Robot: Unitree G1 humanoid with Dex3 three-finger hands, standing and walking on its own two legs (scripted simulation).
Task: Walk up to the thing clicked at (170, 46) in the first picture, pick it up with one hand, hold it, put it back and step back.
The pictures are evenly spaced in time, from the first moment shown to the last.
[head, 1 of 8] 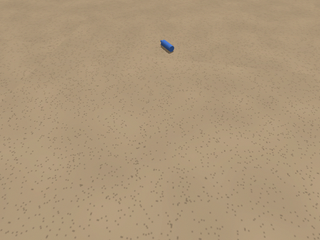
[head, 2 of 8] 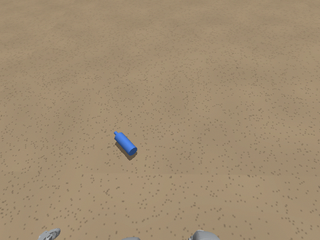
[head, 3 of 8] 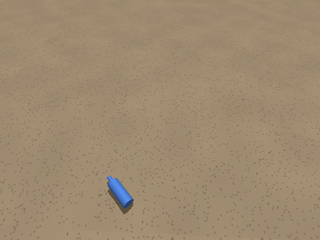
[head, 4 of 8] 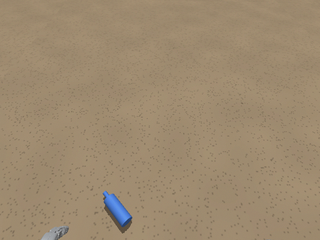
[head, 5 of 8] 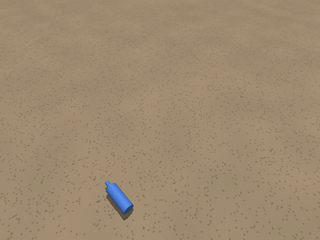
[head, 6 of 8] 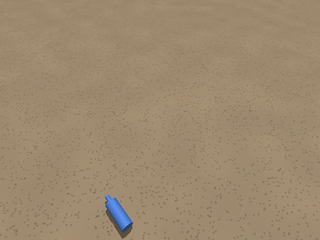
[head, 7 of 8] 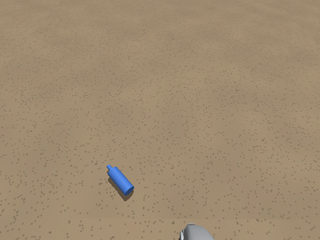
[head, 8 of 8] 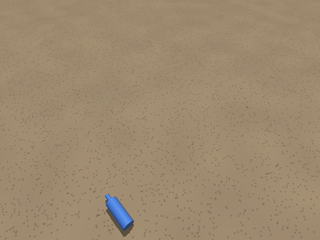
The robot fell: no
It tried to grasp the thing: no
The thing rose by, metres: 0.00
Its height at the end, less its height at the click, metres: +0.00
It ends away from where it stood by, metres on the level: 0.00
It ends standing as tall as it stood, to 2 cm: yes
